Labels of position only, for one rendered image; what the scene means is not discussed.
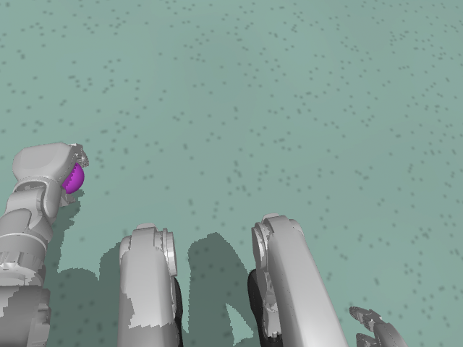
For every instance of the left robot hand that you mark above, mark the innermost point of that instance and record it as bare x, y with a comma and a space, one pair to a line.
54, 161

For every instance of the right robot hand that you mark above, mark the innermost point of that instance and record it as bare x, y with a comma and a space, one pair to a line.
385, 334

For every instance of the ball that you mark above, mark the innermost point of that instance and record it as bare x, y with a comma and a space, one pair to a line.
75, 180

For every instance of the right robot foot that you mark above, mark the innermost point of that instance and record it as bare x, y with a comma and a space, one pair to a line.
256, 304

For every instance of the left robot arm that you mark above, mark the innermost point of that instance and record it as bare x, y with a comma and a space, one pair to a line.
25, 231

